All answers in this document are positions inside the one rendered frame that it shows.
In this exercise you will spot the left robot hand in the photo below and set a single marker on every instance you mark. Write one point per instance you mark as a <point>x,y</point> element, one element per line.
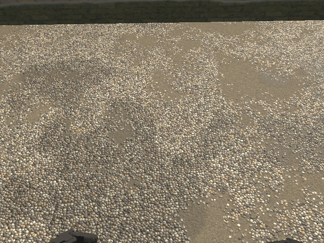
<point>75,237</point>

